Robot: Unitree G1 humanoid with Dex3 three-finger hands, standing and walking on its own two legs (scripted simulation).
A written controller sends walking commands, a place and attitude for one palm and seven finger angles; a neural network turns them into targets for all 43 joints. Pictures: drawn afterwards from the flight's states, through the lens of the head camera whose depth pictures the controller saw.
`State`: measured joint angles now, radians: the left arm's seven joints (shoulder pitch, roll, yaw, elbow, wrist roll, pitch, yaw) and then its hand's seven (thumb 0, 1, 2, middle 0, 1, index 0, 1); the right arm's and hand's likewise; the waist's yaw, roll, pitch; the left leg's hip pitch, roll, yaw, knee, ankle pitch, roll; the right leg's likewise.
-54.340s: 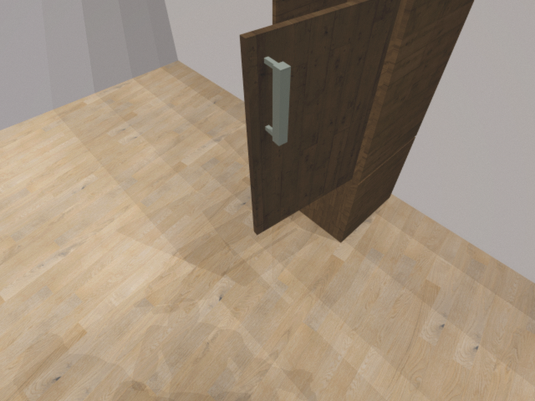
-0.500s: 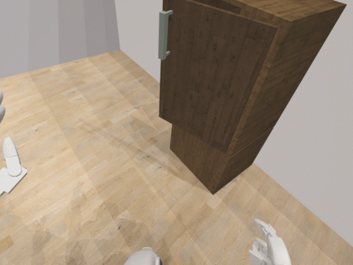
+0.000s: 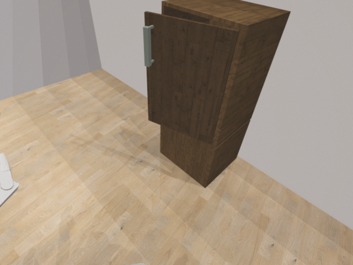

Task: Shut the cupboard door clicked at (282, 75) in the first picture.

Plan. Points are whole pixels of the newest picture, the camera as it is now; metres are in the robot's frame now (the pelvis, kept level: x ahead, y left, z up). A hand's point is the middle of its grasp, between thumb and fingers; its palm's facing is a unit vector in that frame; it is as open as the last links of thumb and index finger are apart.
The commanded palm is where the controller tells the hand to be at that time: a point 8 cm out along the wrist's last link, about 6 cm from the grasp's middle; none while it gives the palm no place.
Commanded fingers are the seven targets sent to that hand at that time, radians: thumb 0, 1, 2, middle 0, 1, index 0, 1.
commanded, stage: stop stepping back and stand still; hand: left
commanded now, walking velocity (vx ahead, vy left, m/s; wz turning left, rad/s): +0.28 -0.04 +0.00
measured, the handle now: (149, 46) +0.97 +0.19 +0.12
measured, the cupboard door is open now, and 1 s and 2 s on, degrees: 17 17 17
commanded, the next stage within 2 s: let the arm hang, fingers relaxed in 0.30 s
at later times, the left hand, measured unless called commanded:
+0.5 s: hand (34, 218) +0.19 +0.30 +0.06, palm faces +0.34 -0.79 -0.51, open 7.4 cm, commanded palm none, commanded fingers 0.00 0.90 0.90 -0.20 -0.30 -0.20 -0.30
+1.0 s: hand out of the picture -0.01 +0.24 -0.17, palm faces +0.08 -0.97 -0.23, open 7.2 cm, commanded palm none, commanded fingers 0.00 0.90 0.90 -0.20 -0.30 -0.20 -0.30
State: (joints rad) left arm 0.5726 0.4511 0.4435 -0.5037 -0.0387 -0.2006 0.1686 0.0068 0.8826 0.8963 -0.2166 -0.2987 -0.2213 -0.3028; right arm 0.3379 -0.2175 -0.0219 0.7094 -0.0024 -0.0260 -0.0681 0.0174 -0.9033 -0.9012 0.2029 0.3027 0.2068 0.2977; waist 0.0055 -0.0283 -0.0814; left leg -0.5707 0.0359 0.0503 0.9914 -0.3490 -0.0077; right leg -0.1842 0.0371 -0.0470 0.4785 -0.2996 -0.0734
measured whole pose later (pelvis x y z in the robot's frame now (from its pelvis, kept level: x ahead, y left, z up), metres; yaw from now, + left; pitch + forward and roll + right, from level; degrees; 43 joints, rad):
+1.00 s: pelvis +0.00 +0.04 +0.00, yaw +3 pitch -2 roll -1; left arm 0.31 0.19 0.02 1.06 0.01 0.02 0.02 -0.01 0.93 0.90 -0.20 -0.30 -0.21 -0.30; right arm 0.32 -0.17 0.00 1.04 -0.02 0.03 -0.02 0.01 -0.91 -0.90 0.20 0.30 0.20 0.30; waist -0.01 0.02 0.02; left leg -0.21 0.05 0.09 0.45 -0.20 0.00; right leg -0.15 -0.02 -0.11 0.40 -0.21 -0.01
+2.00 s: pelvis +0.00 +0.07 +0.00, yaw +0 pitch -2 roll +0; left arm 0.32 0.13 0.01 1.16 0.02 0.00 0.04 0.00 0.91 0.90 -0.20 -0.29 -0.20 -0.30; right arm 0.32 -0.12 -0.01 1.13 -0.01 0.01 -0.03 0.01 -0.91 -0.90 0.20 0.30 0.20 0.30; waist -0.01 0.01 0.03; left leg -0.18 0.02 0.16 0.40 -0.19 0.04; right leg -0.17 -0.06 -0.05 0.41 -0.21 0.03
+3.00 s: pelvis +0.00 +0.04 +0.00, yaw +26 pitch +4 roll +0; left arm 0.09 0.24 0.06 0.85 0.02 0.03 0.02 0.00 0.91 0.90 -0.20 -0.30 -0.20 -0.30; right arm 0.23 -0.24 -0.09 0.92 -0.03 0.06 -0.01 0.01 -0.91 -0.90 0.20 0.30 0.21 0.30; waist -0.04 0.02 0.06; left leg -0.41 -0.14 -0.20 0.50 -0.16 0.02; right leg -0.26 0.01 0.06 0.49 -0.34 0.03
